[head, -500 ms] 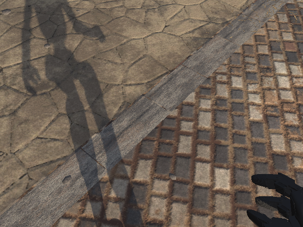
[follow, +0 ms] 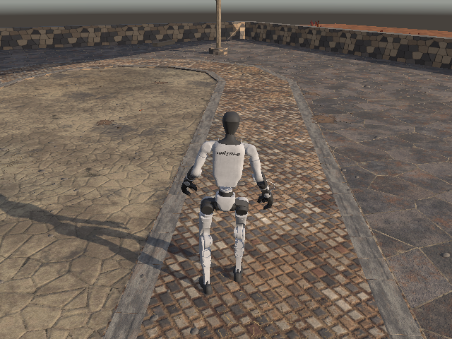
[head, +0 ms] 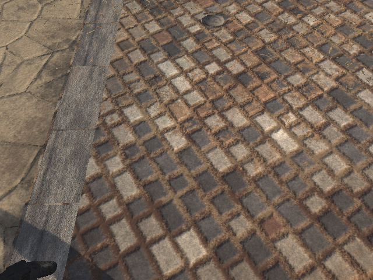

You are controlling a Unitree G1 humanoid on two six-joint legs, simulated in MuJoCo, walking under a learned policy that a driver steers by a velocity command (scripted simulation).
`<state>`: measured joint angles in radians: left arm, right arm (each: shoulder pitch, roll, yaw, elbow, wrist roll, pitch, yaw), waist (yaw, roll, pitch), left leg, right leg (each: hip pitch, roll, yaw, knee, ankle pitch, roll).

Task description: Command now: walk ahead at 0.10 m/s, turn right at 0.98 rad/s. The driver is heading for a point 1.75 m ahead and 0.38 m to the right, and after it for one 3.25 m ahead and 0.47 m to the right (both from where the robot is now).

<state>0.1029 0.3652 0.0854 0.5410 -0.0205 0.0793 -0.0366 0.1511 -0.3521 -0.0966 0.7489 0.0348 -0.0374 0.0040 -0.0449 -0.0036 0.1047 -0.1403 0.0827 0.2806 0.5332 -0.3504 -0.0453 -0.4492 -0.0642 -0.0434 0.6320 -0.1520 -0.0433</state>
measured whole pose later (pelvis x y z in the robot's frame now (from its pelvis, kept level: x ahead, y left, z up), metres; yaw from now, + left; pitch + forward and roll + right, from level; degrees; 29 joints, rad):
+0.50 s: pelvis +0.08 +0.05 +0.01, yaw -28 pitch +0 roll +1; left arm 0.15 0.37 0.10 0.56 -0.01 0.06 0.02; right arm 0.15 -0.30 -0.07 0.72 -0.03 0.00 -0.01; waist 0.00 -0.03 0.05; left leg -0.30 -0.04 -0.06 0.50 -0.20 0.00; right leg -0.52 0.13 0.19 1.00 -0.43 0.02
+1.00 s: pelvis +0.07 +0.01 +0.01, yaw -33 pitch -1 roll +1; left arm 0.18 0.23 0.00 0.69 0.02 0.02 0.00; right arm 0.20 -0.29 -0.03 0.79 -0.02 0.00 -0.01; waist -0.03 0.02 0.02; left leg -0.22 0.05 0.00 0.45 -0.22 -0.07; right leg -0.18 0.04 0.06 0.51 -0.31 -0.03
